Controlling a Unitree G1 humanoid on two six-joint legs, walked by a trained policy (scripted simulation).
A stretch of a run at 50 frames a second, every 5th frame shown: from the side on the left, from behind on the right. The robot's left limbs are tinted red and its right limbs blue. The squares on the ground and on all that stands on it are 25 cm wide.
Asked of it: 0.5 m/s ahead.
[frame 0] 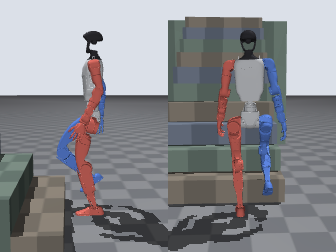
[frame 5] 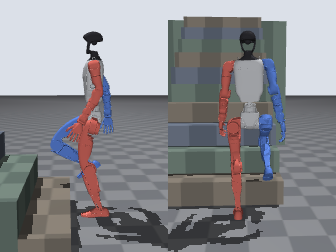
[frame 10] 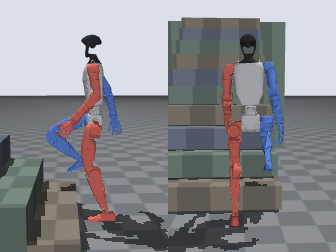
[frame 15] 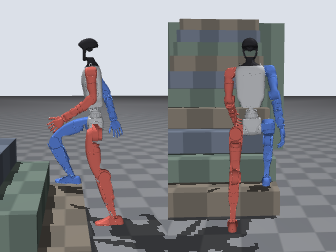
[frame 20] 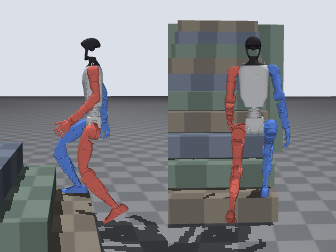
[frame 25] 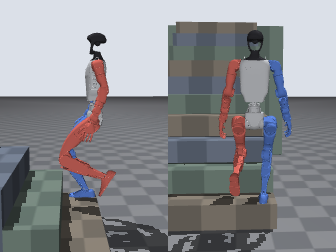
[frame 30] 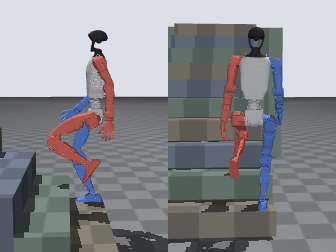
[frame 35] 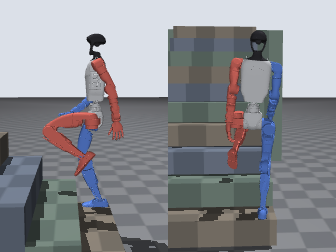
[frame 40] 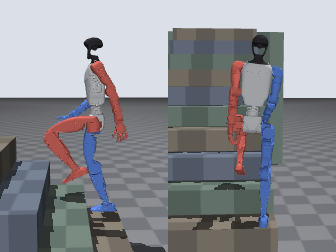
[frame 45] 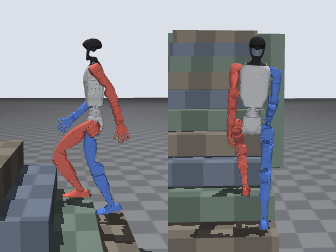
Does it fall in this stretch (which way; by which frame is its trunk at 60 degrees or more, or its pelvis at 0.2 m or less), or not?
no
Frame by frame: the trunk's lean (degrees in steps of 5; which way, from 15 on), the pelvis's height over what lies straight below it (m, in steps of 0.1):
0: 0, 0.8
5: 0, 0.8
10: 5, 0.8
15: 5, 0.8
20: 5, 0.8
25: 0, 0.7
30: 5, 0.7
35: 5, 0.8
40: 5, 0.8
45: 5, 0.8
